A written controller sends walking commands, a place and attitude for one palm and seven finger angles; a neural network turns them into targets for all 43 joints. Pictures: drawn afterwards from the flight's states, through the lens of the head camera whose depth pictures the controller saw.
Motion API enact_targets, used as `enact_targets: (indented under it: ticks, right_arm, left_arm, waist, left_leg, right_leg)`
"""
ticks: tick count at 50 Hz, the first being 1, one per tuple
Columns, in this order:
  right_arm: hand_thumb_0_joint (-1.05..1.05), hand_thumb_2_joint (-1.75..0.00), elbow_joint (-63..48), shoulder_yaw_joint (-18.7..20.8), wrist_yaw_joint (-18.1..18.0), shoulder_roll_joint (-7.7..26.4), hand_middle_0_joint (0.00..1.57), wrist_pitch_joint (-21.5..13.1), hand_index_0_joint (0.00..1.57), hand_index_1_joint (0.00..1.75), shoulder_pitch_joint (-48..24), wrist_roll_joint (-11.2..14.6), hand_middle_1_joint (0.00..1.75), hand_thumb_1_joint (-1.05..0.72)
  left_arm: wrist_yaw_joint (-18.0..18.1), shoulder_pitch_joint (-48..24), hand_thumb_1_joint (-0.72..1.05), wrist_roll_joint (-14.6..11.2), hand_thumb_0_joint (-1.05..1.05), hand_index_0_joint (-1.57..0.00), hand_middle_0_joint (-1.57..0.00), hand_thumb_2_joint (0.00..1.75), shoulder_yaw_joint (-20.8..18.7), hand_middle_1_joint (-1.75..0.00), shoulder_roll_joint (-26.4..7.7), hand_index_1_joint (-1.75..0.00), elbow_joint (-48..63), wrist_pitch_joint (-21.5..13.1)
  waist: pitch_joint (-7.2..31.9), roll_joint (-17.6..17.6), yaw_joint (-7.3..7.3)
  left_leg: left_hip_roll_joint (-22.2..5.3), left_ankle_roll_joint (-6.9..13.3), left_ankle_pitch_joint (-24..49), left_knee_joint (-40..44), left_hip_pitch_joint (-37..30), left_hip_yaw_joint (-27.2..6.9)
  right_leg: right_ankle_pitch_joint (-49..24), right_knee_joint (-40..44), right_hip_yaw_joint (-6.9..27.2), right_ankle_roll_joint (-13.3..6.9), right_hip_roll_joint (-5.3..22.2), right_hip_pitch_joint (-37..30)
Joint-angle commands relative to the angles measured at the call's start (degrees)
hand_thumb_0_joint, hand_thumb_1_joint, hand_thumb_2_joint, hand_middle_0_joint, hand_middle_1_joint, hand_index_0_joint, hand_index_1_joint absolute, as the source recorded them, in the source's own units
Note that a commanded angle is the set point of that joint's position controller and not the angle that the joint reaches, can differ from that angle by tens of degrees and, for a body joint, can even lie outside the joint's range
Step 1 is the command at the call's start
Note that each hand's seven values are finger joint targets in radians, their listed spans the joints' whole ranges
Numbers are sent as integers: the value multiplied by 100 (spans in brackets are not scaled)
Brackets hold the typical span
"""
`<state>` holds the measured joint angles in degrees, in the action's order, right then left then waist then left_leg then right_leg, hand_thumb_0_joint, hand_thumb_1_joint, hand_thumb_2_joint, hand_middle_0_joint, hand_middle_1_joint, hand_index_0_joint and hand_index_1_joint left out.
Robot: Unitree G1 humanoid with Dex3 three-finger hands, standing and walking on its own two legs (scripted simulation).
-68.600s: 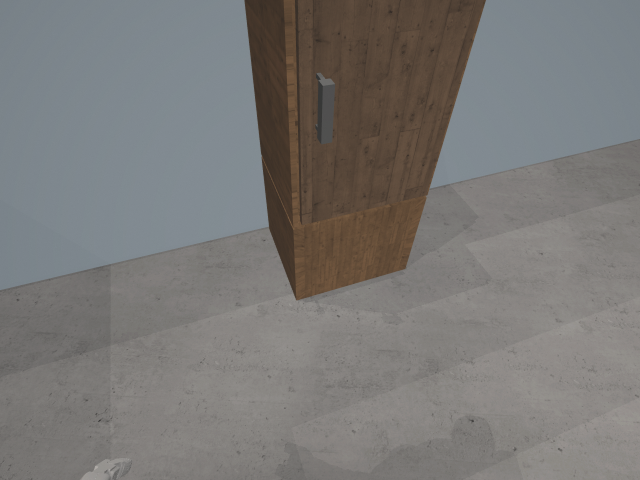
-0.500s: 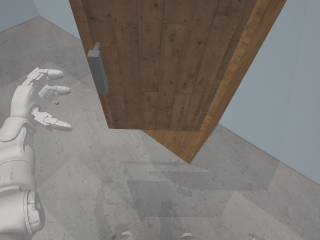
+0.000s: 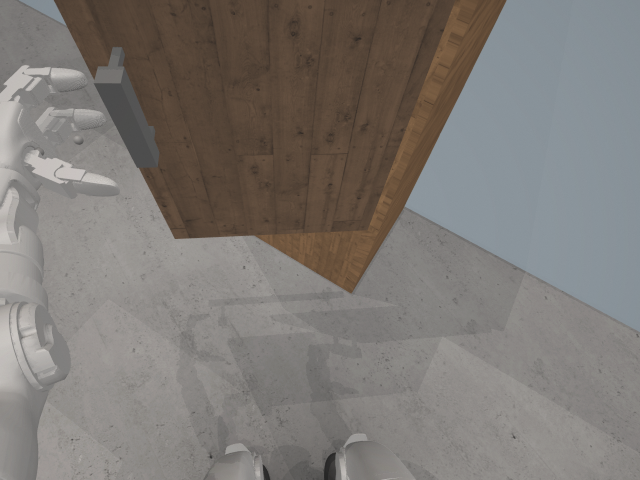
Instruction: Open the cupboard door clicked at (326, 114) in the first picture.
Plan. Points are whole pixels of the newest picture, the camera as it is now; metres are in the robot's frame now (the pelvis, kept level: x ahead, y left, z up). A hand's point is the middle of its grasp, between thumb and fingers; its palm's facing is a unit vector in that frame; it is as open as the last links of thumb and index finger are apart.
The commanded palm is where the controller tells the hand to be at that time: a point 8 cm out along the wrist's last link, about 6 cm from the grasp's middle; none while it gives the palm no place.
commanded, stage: move the hooked fingers beside the handle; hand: left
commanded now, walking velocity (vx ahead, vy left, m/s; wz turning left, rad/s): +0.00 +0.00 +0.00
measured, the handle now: (133, 110) +0.56 +0.19 +0.08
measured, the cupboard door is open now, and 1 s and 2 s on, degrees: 37 37 37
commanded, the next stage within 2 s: slide the fingers in behind the handle in 0.92 s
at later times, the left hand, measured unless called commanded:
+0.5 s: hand (62, 139) +0.50 +0.26 +0.10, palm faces +0.00 -1.00 -0.01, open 14.0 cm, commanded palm +0.48 +0.30 +0.09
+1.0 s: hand (77, 138) +0.51 +0.25 +0.09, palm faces +0.01 -1.00 -0.03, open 14.0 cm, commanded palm +0.49 +0.29 +0.09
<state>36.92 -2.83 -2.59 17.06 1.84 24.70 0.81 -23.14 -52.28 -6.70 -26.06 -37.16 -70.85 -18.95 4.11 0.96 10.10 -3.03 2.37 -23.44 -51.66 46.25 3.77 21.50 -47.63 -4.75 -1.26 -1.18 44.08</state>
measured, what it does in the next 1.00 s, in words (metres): stands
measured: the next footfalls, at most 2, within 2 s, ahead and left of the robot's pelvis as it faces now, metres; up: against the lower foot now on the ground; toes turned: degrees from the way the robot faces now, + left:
none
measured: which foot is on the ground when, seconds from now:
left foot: down 0.00-1.00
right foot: down 0.00-1.00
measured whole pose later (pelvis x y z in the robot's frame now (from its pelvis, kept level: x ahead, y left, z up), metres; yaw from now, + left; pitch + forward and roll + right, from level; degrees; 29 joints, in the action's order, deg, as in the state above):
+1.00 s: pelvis +0.00 +0.01 +0.00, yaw +0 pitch +20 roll -4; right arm 34.8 -3.5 -2.0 16.0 4.0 23.6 0.4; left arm -21.6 -53.2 -5.1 -26.2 -38.0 -70.4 -19.5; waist 4.4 1.1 10.7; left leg -3.2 2.8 -24.8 -53.9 48.9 3.4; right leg 22.1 -48.6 -4.9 -0.8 -1.4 46.2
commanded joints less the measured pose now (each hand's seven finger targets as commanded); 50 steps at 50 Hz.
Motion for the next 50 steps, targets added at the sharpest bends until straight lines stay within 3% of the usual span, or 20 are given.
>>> enact_targets:
  ticks: [1,3,6,9,10,15,20,24,25,26,29,33,34,36,38,43,46,47,48,50]
  right_arm:
    - [0,-90,-340,382,-76,1067,20,-64,20,30,922,-11,30,-90]
    - [0,-90,-332,389,-74,1092,20,-40,20,30,990,-34,30,-90]
    - [0,-90,-402,397,-40,1068,20,15,20,30,1050,-54,30,-90]
    - [0,-90,-448,403,-22,1056,20,96,20,30,1023,-25,30,-90]
    - [0,-90,-507,403,-28,1059,20,113,20,30,1027,-22,30,-90]
    - [0,-90,-567,421,-44,1060,20,180,20,30,996,-12,30,-90]
    - [0,-90,-498,439,-20,990,20,183,20,30,926,-7,30,-90]
    - [0,-90,-412,453,-5,993,20,201,20,30,863,10,30,-90]
    - [0,-90,-430,441,-9,991,20,196,20,30,881,10,30,-90]
    - [0,-90,-433,450,-3,1022,20,221,20,30,872,4,30,-90]
    - [0,-90,-479,421,-13,993,20,226,20,30,788,13,30,-90]
    - [0,-90,-526,446,18,973,20,203,20,30,768,-26,30,-90]
    - [0,-90,-513,434,35,947,20,191,20,30,738,-36,30,-90]
    - [0,-90,-440,444,38,959,20,185,20,30,752,-41,30,-90]
    - [0,-90,-410,426,38,974,20,172,20,30,727,-26,30,-90]
    - [0,-90,-458,340,-24,1048,20,164,20,30,788,-17,30,-90]
    - [0,-90,-489,334,-32,1037,20,140,20,30,838,-41,30,-90]
    - [0,-90,-491,359,-28,1040,20,136,20,30,853,-49,30,-90]
    - [0,-90,-500,356,-10,1024,20,124,20,30,846,-53,30,-90]
    - [0,-90,-462,370,1,1019,20,132,20,30,904,-56,30,-90]
  left_arm:
    - [27,-2812,-50,-42,0,-30,-30,30,-95,-120,-1715,-120,1156,-368]
    - [45,-2694,-50,-10,0,-30,-30,30,-369,-120,-2064,-120,1120,-401]
    - [-10,-2289,-50,-39,0,-30,-30,30,-486,-120,-2094,-120,1156,-425]
    - [-92,-2100,-50,-40,0,-30,-30,30,-388,-120,-2011,-120,1066,-312]
    - [-125,-1931,-50,-65,0,-30,-30,30,-440,-120,-2037,-120,1062,-296]
    - [-159,-2128,-50,-139,0,-30,-30,30,-573,-120,-2244,-120,1481,-364]
    - [-199,-2258,-50,-226,0,-30,-30,30,-357,-120,-1871,-120,1898,-561]
    - [-289,-2000,-50,-301,0,-30,-30,30,3,-120,-1343,-120,1543,-334]
    - [-321,-1955,-50,-354,0,-30,-30,30,43,-120,-1228,-120,1545,-293]
    - [-317,-1754,-50,-331,0,-30,-30,30,-108,-120,-1404,-120,1390,-226]
    - [-234,-1935,-50,-287,0,-30,-30,30,134,-120,-1188,-120,1333,-154]
    - [14,-2067,-50,-249,0,-30,-30,30,-95,-120,-1366,-120,1894,-460]
    - [63,-2254,-50,-261,0,-30,-30,30,26,-120,-1187,-120,1968,-521]
    - [149,-2485,-50,-213,0,-30,-30,30,11,-120,-1217,-120,1931,-606]
    - [211,-2465,-50,-180,0,-30,-30,30,75,-120,-1118,-120,1529,-515]
    - [273,-2495,-50,56,0,-30,-30,30,-175,-120,-1745,-120,974,-313]
    - [205,-2748,-50,69,0,-30,-30,30,-149,-120,-1815,-120,1310,-454]
    - [176,-2640,-50,60,0,-30,-30,30,-276,-120,-1924,-120,1394,-520]
    - [129,-2709,-50,9,0,-30,-30,30,-157,-120,-1760,-120,1541,-576]
    - [41,-2619,-50,-121,0,-30,-30,30,-53,-120,-1501,-120,1430,-591]
  waist:
    - [2446,774,65]
    - [2626,815,-17]
    - [2945,829,-141]
    - [2699,648,-97]
    - [2693,641,-157]
    - [2709,725,-138]
    - [2898,1196,-86]
    - [2562,970,-6]
    - [2587,1075,-36]
    - [2565,913,-112]
    - [2235,675,1]
    - [2789,1069,-155]
    - [2769,1059,-94]
    - [2793,1096,-53]
    - [2488,861,30]
    - [2287,614,13]
    - [2754,886,25]
    - [2919,1049,-60]
    - [3051,1157,-30]
    - [2949,945,49]
  left_leg:
    - [112,-16,1981,480,-1803,-648]
    - [112,-15,2085,407,-1763,-629]
    - [115,-22,2442,379,-1850,-588]
    - [122,19,2295,396,-1583,-515]
    - [136,31,2377,387,-1572,-497]
    - [136,50,2454,376,-1594,-467]
    - [97,4,2966,312,-2303,-540]
    - [62,-18,2951,358,-2383,-611]
    - [62,-19,3209,352,-2506,-624]
    - [58,-32,3115,357,-2406,-621]
    - [89,-7,2730,409,-2074,-615]
    - [39,-112,3298,336,-2637,-728]
    - [33,-122,3261,329,-2669,-750]
    - [0,-165,3315,309,-2800,-835]
    - [33,-125,2753,351,-2482,-796]
    - [106,-50,2083,400,-1736,-733]
    - [91,-75,2336,333,-1998,-739]
    - [78,-101,2485,301,-2147,-744]
    - [74,-111,2556,285,-2294,-749]
    - [45,-102,2678,281,-2382,-795]
  right_leg:
    - [-1547,464,385,43,-136,-711]
    - [-1641,442,416,39,-135,-818]
    - [-2013,367,408,33,-158,-1071]
    - [-2064,422,420,69,-149,-1144]
    - [-2169,403,424,43,-162,-1214]
    - [-2357,412,459,44,-187,-1336]
    - [-2419,399,388,19,-222,-990]
    - [-2219,482,293,40,-211,-712]
    - [-2291,455,266,13,-215,-666]
    - [-2250,456,260,26,-214,-709]
    - [-2089,458,251,44,-184,-643]
    - [-2086,335,241,14,-189,-549]
    - [-2036,334,232,19,-193,-494]
    - [-1896,299,210,16,-210,-333]
    - [-1673,362,214,28,-199,-295]
    - [-1514,343,279,23,-160,-565]
    - [-1673,275,298,23,-170,-607]
    - [-1713,264,297,5,-173,-604]
    - [-1731,264,302,4,-190,-570]
    - [-1730,282,241,-2,-235,-476]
